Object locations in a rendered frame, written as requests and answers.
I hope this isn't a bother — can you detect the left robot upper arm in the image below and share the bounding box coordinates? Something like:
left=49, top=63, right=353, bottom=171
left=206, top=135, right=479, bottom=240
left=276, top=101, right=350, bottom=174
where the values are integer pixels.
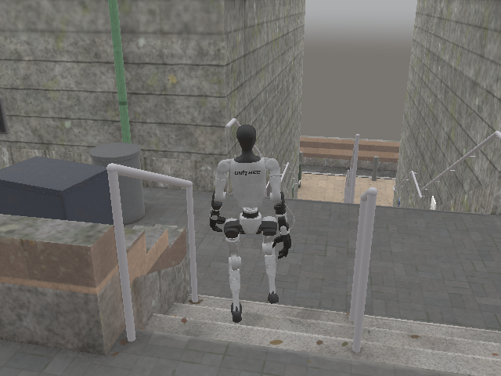
left=214, top=159, right=232, bottom=202

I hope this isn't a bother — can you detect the right robot forearm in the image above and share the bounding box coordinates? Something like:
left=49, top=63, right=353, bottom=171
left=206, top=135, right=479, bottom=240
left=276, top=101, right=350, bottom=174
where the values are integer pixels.
left=274, top=191, right=290, bottom=235

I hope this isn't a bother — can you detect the robot head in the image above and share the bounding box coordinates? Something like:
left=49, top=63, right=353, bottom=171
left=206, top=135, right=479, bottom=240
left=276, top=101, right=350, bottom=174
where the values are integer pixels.
left=234, top=125, right=261, bottom=163

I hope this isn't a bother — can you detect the left robot foot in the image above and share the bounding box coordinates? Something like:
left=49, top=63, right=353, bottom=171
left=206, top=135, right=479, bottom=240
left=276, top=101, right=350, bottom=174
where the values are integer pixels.
left=231, top=303, right=242, bottom=323

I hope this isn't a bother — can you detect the robot left hand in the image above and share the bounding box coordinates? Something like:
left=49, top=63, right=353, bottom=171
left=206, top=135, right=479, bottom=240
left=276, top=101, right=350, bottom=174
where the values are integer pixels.
left=210, top=216, right=225, bottom=232

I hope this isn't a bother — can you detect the robot right hand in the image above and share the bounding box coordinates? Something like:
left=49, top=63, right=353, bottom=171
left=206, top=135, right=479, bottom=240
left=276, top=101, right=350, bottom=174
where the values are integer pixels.
left=272, top=234, right=291, bottom=259

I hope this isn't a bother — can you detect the left robot forearm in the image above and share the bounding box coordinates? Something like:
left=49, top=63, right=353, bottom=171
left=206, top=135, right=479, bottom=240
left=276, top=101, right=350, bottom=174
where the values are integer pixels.
left=210, top=191, right=222, bottom=220

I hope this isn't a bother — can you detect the right robot upper arm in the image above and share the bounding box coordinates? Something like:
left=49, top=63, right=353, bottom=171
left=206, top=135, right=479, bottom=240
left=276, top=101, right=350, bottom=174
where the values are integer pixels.
left=264, top=157, right=282, bottom=203

